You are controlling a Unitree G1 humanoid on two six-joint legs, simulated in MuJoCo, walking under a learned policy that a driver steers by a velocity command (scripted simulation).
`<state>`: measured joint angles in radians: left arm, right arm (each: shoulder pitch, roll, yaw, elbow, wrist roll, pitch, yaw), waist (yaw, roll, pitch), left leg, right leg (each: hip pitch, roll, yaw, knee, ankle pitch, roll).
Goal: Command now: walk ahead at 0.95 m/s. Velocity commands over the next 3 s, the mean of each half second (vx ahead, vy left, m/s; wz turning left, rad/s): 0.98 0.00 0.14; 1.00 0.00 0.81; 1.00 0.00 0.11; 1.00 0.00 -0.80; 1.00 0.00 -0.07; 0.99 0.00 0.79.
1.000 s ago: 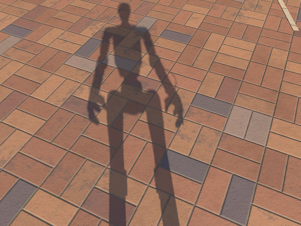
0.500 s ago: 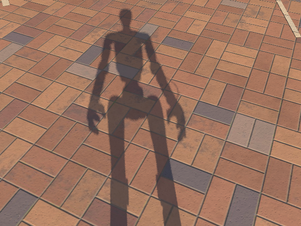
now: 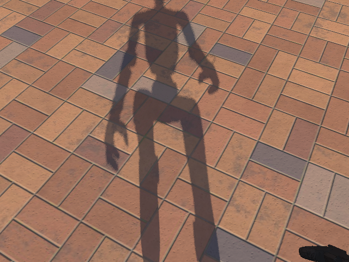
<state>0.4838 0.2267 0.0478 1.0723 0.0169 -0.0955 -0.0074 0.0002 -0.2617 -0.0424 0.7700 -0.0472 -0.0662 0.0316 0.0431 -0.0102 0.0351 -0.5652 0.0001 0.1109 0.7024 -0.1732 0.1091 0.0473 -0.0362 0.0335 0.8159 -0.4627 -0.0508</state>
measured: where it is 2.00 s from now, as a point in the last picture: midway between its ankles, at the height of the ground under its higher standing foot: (87, 40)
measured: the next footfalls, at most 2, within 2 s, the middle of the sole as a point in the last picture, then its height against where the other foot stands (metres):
right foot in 0.44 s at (202, 220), level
left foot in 0.90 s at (144, 139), level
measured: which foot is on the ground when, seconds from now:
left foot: down 0.00-0.46, up 0.48-0.88, down 0.90-1.00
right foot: up 0.00-0.42, down 0.44-0.90, up 0.92-1.00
